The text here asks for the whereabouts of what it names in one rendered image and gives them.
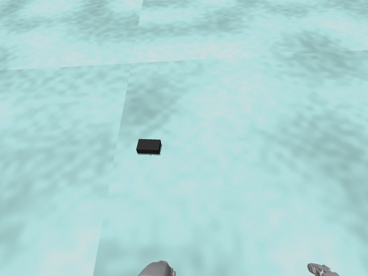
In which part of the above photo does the right robot hand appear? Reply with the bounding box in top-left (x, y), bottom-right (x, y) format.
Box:
top-left (307, 263), bottom-right (339, 276)

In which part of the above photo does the small box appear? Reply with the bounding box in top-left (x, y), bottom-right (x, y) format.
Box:
top-left (136, 139), bottom-right (161, 154)

